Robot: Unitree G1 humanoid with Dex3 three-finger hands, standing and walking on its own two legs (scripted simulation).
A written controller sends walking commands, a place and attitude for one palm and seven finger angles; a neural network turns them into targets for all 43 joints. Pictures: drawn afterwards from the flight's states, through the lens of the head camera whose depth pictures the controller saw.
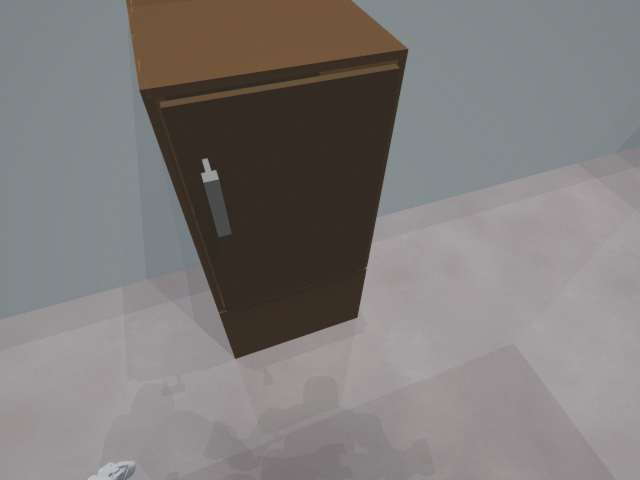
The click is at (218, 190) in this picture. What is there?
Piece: cupboard door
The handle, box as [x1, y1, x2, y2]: [201, 158, 231, 236]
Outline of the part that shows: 206,158 202,159 205,171 201,173 217,233 218,236 231,233 217,174 215,170 210,170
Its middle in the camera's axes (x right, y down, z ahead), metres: -0.19 -0.07 +0.69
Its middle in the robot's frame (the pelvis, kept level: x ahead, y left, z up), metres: +0.56 +0.22 -0.01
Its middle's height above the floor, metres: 0.76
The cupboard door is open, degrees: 0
